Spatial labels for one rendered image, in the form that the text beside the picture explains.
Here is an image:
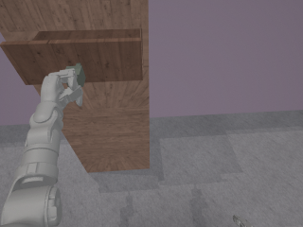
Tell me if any left robot forearm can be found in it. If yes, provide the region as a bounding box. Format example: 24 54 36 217
0 101 63 225

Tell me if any left robot upper arm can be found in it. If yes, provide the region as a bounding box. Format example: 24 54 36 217
0 185 62 227

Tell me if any handle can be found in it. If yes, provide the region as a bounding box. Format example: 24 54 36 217
65 62 86 87

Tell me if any drawer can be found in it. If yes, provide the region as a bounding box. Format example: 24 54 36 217
0 28 143 85

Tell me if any cabinet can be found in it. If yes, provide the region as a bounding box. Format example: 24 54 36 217
0 0 150 173

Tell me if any robot left hand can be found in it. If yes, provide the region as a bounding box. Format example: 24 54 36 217
41 68 83 111

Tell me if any robot right hand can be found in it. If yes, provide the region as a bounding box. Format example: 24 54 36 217
233 215 253 227

